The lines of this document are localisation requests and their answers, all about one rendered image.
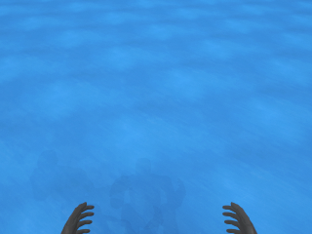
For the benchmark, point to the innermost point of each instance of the right robot hand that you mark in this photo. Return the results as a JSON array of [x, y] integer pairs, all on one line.
[[243, 221]]

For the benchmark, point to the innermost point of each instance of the left robot hand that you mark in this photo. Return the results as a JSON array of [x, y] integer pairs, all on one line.
[[73, 223]]

